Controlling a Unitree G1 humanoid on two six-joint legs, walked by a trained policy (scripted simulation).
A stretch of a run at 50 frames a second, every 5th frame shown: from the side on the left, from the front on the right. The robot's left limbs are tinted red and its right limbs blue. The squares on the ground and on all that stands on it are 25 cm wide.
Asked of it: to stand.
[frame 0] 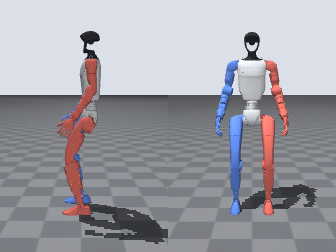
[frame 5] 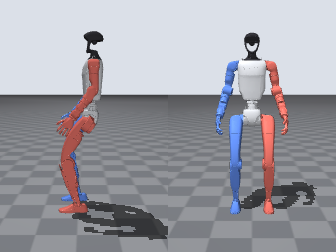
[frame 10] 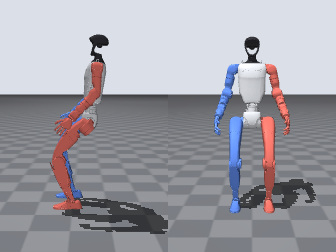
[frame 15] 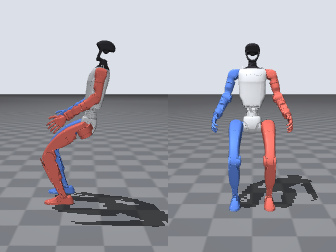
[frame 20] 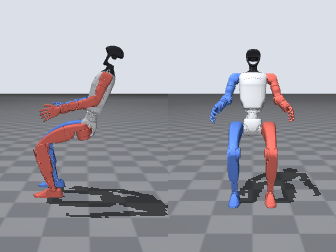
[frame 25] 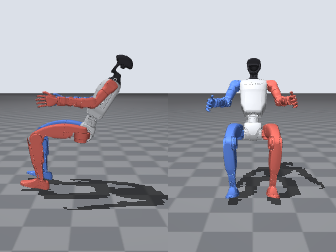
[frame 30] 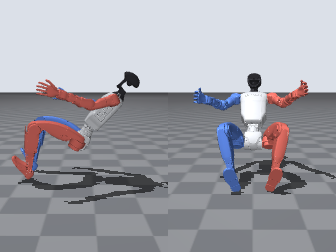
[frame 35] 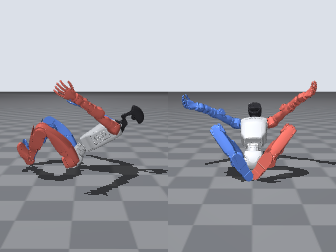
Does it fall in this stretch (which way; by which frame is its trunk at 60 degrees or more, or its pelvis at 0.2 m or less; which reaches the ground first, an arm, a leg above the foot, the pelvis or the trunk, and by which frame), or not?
yes: goes over backward; its trunk at 60 degrees or more by frame 35; the pelvis reaches the ground first, by frame 35
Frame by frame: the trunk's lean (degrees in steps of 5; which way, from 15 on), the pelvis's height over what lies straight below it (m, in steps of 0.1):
0: 0, 0.8
5: 0, 0.7
10: 5, 0.7
15: 15 backward, 0.6
20: 20 backward, 0.6
25: 30 backward, 0.5
30: 40 backward, 0.3
35: 60 backward, 0.1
